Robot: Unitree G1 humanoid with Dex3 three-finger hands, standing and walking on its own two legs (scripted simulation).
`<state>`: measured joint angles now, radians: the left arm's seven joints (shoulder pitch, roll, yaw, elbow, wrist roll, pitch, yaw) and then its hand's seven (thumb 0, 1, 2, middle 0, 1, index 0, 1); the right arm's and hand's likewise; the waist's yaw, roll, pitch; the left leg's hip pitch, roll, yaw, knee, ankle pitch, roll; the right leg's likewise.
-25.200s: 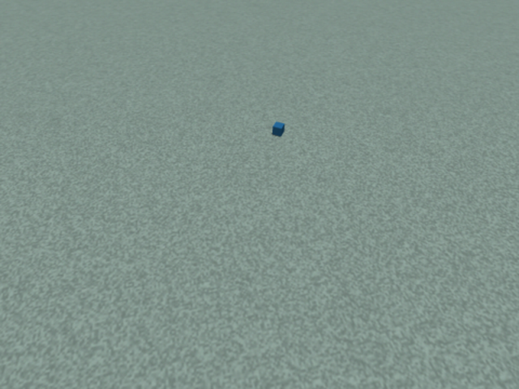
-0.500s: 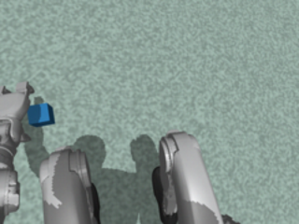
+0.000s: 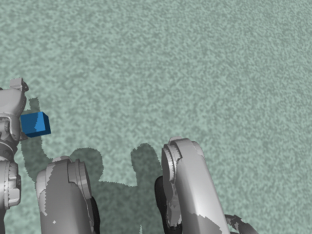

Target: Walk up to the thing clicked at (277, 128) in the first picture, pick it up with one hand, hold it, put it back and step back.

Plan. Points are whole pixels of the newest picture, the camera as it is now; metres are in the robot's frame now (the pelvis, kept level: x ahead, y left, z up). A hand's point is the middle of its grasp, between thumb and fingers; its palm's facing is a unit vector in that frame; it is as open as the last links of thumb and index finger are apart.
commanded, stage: approach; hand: left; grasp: from above
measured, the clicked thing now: (36, 124) +0.45 +0.28 -0.29
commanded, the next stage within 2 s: close in in 0.10 s
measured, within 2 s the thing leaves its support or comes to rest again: neither
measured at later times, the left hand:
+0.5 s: hand (14, 122) +0.43 +0.29 -0.17, palm faces -0.46 -0.10 -0.88, open 13.9 cm
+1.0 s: hand (28, 122) +0.44 +0.29 -0.24, palm faces -0.43 -0.14 -0.89, open 14.3 cm
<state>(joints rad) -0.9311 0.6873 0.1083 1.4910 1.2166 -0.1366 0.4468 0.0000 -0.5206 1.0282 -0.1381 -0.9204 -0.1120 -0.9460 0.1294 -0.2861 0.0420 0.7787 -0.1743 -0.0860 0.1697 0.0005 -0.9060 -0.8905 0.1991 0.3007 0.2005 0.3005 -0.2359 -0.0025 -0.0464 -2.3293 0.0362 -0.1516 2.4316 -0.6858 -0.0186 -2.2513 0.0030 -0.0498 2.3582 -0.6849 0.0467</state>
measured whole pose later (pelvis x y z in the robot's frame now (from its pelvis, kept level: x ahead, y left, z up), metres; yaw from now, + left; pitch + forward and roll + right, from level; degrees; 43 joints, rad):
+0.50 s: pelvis +0.00 +0.00 +0.00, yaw +0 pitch +32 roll -7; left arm -0.94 0.71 0.09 1.53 1.25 -0.21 0.43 0.00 -0.49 0.99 -0.18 -0.87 -0.15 -0.90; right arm 0.13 -0.30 0.05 0.77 -0.17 -0.11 0.16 0.00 -0.91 -0.89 0.20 0.30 0.20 0.30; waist -0.23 -0.02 -0.05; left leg -2.31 0.03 -0.16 2.42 -0.67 -0.02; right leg -2.23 0.00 -0.06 2.34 -0.67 0.04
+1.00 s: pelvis +0.01 +0.00 -0.03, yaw -2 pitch +30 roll -9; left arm -0.94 0.81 0.22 1.66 1.28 -0.22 0.61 0.00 -0.53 1.02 -0.12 -0.86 -0.09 -0.89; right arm 0.12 -0.29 0.12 0.80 -0.29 -0.17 0.25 0.00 -0.89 -0.89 0.20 0.30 0.20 0.30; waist -0.31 -0.05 0.06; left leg -2.37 0.03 -0.21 2.54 -0.71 -0.03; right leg -2.29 0.02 -0.09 2.44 -0.69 0.05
